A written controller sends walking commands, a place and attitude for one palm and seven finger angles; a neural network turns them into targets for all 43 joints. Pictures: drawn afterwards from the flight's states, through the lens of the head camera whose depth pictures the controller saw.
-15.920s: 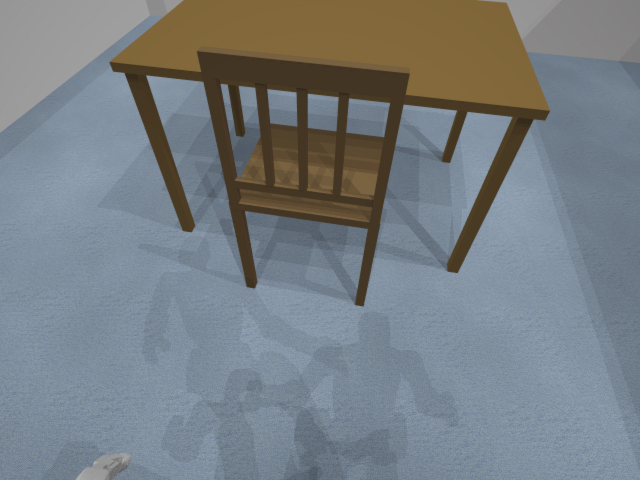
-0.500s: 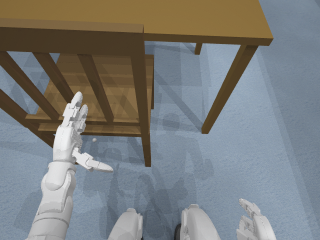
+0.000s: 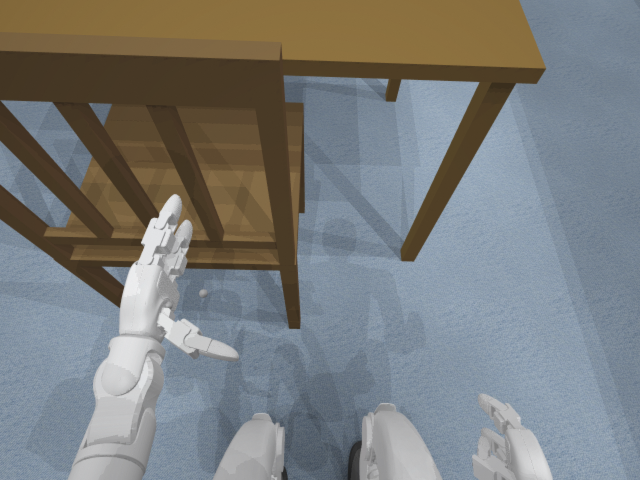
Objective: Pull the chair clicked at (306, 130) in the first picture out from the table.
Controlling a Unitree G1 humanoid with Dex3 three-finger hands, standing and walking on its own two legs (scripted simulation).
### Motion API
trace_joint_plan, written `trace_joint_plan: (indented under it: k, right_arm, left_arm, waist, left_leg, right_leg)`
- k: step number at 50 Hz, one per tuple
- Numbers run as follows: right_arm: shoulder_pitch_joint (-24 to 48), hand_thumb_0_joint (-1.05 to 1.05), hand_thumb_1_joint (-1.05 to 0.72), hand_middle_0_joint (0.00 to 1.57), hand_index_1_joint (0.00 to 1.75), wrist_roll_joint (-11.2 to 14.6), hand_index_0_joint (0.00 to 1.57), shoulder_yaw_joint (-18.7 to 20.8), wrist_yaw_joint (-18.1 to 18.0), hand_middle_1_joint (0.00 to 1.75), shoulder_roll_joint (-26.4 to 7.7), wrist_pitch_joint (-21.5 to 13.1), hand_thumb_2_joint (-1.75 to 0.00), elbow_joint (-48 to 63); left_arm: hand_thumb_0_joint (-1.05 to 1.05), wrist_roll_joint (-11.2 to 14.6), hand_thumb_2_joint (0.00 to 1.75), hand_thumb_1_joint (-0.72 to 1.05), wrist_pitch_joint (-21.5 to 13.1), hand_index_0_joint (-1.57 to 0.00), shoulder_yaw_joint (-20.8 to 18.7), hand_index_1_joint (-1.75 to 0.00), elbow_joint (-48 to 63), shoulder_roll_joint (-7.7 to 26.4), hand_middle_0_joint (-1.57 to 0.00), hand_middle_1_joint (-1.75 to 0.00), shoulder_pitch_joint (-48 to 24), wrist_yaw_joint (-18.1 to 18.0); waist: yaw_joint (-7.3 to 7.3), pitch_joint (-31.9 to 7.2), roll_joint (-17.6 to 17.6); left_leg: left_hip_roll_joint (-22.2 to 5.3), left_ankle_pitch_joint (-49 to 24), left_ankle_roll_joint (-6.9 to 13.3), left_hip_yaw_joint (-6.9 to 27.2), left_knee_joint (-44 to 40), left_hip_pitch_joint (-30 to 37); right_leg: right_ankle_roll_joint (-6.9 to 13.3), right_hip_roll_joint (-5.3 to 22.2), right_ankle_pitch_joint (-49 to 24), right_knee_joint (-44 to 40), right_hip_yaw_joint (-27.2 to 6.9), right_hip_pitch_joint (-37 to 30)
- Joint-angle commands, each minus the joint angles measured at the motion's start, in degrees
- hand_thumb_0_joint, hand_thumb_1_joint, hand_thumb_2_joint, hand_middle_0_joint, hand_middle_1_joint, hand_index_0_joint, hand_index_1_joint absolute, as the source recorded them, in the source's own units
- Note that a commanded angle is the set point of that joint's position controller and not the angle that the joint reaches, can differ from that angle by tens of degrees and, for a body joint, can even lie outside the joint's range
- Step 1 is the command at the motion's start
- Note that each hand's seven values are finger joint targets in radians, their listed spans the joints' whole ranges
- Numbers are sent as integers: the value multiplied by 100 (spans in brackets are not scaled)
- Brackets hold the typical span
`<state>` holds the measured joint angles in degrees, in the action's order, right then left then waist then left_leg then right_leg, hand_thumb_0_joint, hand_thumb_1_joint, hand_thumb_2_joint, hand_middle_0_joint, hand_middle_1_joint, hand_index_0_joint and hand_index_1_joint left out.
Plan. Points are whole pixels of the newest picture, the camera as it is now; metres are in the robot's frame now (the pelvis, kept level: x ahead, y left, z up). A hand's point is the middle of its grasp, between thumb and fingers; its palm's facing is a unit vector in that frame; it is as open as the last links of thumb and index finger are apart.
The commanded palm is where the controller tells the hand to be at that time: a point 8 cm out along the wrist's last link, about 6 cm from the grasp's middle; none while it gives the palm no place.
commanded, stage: aim the fingers beside a spindle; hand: left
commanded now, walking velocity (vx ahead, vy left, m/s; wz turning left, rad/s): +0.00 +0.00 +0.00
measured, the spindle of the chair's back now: (125, 181) +0.49 +0.27 +0.02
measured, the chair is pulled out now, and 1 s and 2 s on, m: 0.00 0.00 0.00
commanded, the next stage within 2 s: push the fingers through the gap in 0.36 s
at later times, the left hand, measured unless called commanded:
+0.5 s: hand (184, 275) +0.35 +0.17 +0.02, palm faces +0.02 -1.00 -0.05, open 16.9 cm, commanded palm +0.32 +0.22 +0.02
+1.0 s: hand (203, 240) +0.40 +0.16 +0.01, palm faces -0.01 -1.00 -0.03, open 16.9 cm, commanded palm +0.38 +0.21 +0.02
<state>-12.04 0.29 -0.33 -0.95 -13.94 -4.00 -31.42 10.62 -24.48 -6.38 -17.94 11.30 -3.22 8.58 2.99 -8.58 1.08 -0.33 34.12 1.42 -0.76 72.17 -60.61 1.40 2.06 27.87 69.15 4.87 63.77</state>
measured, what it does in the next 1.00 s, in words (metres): stands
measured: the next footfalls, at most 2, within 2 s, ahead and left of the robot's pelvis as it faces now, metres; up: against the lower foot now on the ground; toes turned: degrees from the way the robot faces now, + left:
none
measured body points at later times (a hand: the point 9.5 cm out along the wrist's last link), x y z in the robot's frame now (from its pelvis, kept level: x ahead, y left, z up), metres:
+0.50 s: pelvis -0.01 -0.01 +0.00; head +0.11 +0.00 +0.43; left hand +0.34 +0.22 +0.03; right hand +0.15 -0.25 -0.11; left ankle +0.00 +0.10 -0.63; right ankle +0.04 -0.11 -0.63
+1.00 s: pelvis +0.00 +0.00 +0.00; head +0.13 +0.01 +0.43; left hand +0.39 +0.21 +0.02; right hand +0.11 -0.26 -0.12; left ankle +0.00 +0.10 -0.63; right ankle +0.04 -0.11 -0.63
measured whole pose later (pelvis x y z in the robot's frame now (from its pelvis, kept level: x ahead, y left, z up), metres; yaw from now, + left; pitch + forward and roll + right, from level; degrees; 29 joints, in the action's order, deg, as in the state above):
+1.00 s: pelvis +0.00 +0.00 +0.00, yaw +0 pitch +25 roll -1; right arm -13.3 0.1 -0.9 -1.3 -14.3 -3.7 -33.8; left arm 9.8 -24.4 -12.6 -33.1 14.5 -20.3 8.4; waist 5.0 -8.3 1.2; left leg -0.5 33.7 1.6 -1.1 72.4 -63.2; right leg 1.3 1.8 27.1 69.2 4.4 66.5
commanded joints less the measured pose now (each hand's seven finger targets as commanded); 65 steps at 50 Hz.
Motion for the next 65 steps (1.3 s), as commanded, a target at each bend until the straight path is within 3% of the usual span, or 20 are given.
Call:
trace_joint_plan:
  k: [1, 4, 6, 9, 13, 15, 17, 19, 21, 25, 30, 34, 39, 42, 48, 53, 57, 61, 63, 65]
  right_arm:
    - [-94, 0, -90, 20, 30, -33, 20, 323, -9, 30, -734, -242, -90, 610]
    - [-101, 0, -90, 20, 30, -11, 20, 296, 12, 30, -801, -169, -90, 536]
    - [-92, 0, -90, 20, 30, 29, 20, 302, 22, 30, -850, -148, -90, 570]
    - [-63, 0, -90, 20, 30, 58, 20, 322, -12, 30, -874, -178, -90, 733]
    - [-64, 0, -90, 20, 30, 19, 20, 346, -84, 30, -794, -267, -90, 783]
    - [-81, 0, -90, 20, 30, -15, 20, 314, -103, 30, -780, -288, -90, 694]
    - [-55, 0, -90, 20, 30, -18, 20, 285, -93, 30, -759, -282, -90, 558]
    - [-46, 0, -90, 20, 30, -16, 20, 273, -83, 30, -792, -251, -90, 527]
    - [-71, 0, -90, 20, 30, 11, 20, 267, -55, 30, -834, -225, -90, 487]
    - [-114, 0, -90, 20, 30, 79, 20, 286, -57, 30, -911, -217, -90, 652]
    - [-186, 0, -90, 20, 30, 11, 20, 304, -157, 30, -864, -316, -90, 546]
    - [-220, 0, -90, 20, 30, -35, 20, 282, -130, 30, -846, -343, -90, 359]
    - [-330, 0, -90, 20, 30, -4, 20, 291, -50, 30, -934, -217, -90, 375]
    - [-379, 0, -90, 20, 30, 21, 20, 300, -67, 30, -945, -151, -90, 419]
    - [-489, 0, -90, 20, 30, -30, 20, 309, -79, 30, -867, -163, -90, 335]
    - [-590, 0, -90, 20, 30, -54, 20, 308, 2, 30, -896, -91, -90, 188]
    - [-682, 0, -90, 20, 30, -18, 20, 313, 6, 30, -957, 9, -90, 203]
    - [-714, 0, -90, 20, 30, -45, 20, 318, -13, 30, -931, 32, -90, 238]
    - [-717, 0, -90, 20, 30, -74, 20, 325, 4, 30, -890, 13, -90, 210]
    - [-773, 0, -90, 20, 30, -86, 20, 328, 12, 30, -915, 24, -90, 142]
  left_arm:
    - [0, -13, 30, -50, -667, -6, -503, -8, 1524, 920, -6, -8, -942, -339]
    - [0, -137, 30, -50, -425, -6, -435, -8, 325, 731, -6, -8, -840, -316]
    - [0, -137, 30, -50, -295, -6, -253, -8, -47, 535, -6, -8, -889, -147]
    - [0, 4, 30, -50, -277, -6, -66, -8, 377, 471, -6, -8, -1181, 127]
    - [0, 129, 30, -50, -627, -6, -462, -8, 1836, 1060, -6, -8, -1532, 98]
    - [0, 125, 30, -50, -715, -6, -749, -8, 1917, 1323, -6, -8, -1499, -83]
    - [0, 67, 30, -50, -674, -6, -714, -8, 1356, 1170, -6, -8, -1543, -185]
    - [0, -37, 30, -50, -550, -6, -775, -8, 716, 1172, -6, -8, -1380, -222]
    - [0, -46, 30, -50, -356, -6, -496, -8, 35, 807, -6, -8, -1358, -107]
    - [0, 94, 30, -50, -172, -6, -327, -8, 159, 758, -6, -8, -1537, 277]
    - [0, 163, 30, -50, -540, -6, -797, -8, 1052, 1359, -6, -8, -2501, 144]
    - [0, 10, 30, -50, -673, -6, -818, -8, 381, 1268, -6, -8, -2513, -100]
    - [0, -139, 30, -50, -306, -6, -540, -8, -612, 986, -6, -8, -2516, -19]
    - [0, -81, 30, -50, -211, -6, -672, -8, -482, 1168, -6, -8, -2956, 51]
    - [0, -13, 30, -50, -569, -6, -1033, -8, -6, 1488, -6, -8, -3400, -108]
    - [0, -184, 30, -50, -528, -6, -707, -8, -816, 1107, -6, -8, -3329, -138]
    - [0, -204, 30, -50, -373, -6, -849, -8, -1327, 1278, -6, -8, -3544, -46]
    - [0, -166, 30, -50, -574, -6, -1099, -8, -809, 1630, -6, -8, -4002, -43]
    - [0, -132, 30, -50, -720, -6, -982, -8, -530, 1482, -6, -8, -4174, -94]
    - [0, -164, 30, -50, -765, -6, -1010, -8, -690, 1525, -6, -8, -4152, -138]
  waist:
    - [-41, -2410, 238]
    - [105, -1527, -271]
    - [128, -1396, -374]
    - [91, -1942, -106]
    - [-112, -2989, 403]
    - [-107, -2920, 410]
    - [46, -2353, 171]
    - [29, -1952, 136]
    - [157, -1611, -141]
    - [97, -2112, -30]
    - [58, -2718, 303]
    - [147, -2382, 199]
    - [200, -2104, 121]
    - [180, -2412, 165]
    - [132, -3010, 285]
    - [282, -2465, 240]
    - [315, -2286, -35]
    - [196, -2945, 465]
    - [237, -3196, 597]
    - [286, -3124, 511]
  left_leg:
    - [38, -2482, -103, 337, -1008, 1311]
    - [80, -1526, -59, 318, -1006, 496]
    - [106, -1220, -49, 273, -968, 319]
    - [118, -1424, -18, 251, -942, 570]
    - [89, -2283, -36, 252, -943, 1320]
    - [78, -2417, -53, 307, -948, 1335]
    - [76, -2001, -43, 298, -922, 989]
    - [97, -1617, -47, 289, -953, 655]
    - [106, -1284, -46, 269, -924, 415]
    - [121, -1474, -17, 208, -930, 519]
    - [73, -1974, -29, 294, -886, 1025]
    - [66, -1962, -51, 332, -831, 823]
    - [81, -1617, -62, 296, -925, 616]
    - [81, -1732, -55, 257, -934, 720]
    - [45, -2433, -77, 276, -873, 1103]
    - [17, -2283, -109, 317, -920, 973]
    - [52, -1941, -65, 262, -938, 666]
    - [34, -2497, -99, 278, -911, 1155]
    - [8, -2817, -124, 305, -870, 1469]
    - [-21, -2944, -142, 351, -849, 1488]
  right_leg:
    - [-3, -114, -1749, -708, -274, -1891]
    - [-17, -139, -1044, -822, -261, -1614]
    - [-17, -130, -810, -867, -297, -1521]
    - [12, -109, -1033, -852, -352, -1744]
    - [18, -93, -1768, -773, -431, -2276]
    - [13, -114, -1816, -720, -399, -2201]
    - [-27, -129, -1466, -772, -365, -1934]
    - [-9, -136, -1079, -809, -358, -1757]
    - [-31, -135, -828, -862, -338, -1544]
    - [-10, -105, -1151, -912, -435, -1944]
    - [-15, -119, -1447, -789, -431, -1998]
    - [-12, -130, -1369, -662, -347, -1670]
    - [3, -129, -1095, -758, -331, -1501]
    - [-8, -123, -1277, -802, -395, -1744]
    - [-22, -138, -1909, -684, -409, -2037]
    - [-17, -154, -1647, -683, -304, -1593]
    - [-21, -167, -1495, -798, -360, -1708]
    - [9, -160, -1868, -692, -391, -1861]
    - [1, -169, -2055, -664, -375, -1830]
    - [-3, -184, -2086, -638, -336, -1726]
